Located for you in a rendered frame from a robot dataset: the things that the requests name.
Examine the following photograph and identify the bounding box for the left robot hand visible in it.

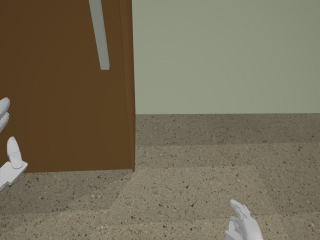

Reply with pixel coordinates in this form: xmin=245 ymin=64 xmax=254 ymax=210
xmin=0 ymin=97 xmax=28 ymax=191

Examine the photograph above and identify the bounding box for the right robot hand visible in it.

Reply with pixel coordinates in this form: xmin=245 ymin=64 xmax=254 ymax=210
xmin=225 ymin=199 xmax=264 ymax=240

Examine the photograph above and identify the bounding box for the handle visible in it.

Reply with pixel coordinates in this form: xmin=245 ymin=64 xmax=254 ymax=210
xmin=89 ymin=0 xmax=110 ymax=70

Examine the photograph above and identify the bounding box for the wardrobe door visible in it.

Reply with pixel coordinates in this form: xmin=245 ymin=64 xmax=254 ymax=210
xmin=0 ymin=0 xmax=132 ymax=172

